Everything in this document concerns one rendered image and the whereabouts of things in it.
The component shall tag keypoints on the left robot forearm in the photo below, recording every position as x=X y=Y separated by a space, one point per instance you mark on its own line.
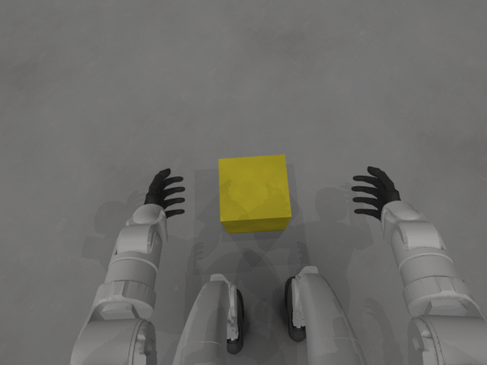
x=128 y=290

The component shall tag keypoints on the robot left hand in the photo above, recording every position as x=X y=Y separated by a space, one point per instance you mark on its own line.
x=157 y=192

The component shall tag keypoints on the carton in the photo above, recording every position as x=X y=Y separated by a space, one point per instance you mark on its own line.
x=254 y=194

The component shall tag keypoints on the right robot upper arm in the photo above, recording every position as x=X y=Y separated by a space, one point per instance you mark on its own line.
x=447 y=340

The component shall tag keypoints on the right robot forearm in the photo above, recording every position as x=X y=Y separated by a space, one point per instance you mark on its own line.
x=431 y=283

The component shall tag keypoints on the robot right shin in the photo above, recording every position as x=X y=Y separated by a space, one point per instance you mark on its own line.
x=298 y=319

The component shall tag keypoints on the robot right hand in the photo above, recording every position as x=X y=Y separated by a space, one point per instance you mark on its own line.
x=384 y=191

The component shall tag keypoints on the left robot foot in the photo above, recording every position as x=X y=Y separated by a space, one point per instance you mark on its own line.
x=234 y=346

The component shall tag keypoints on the left robot upper arm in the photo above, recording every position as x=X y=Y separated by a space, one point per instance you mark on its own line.
x=117 y=342

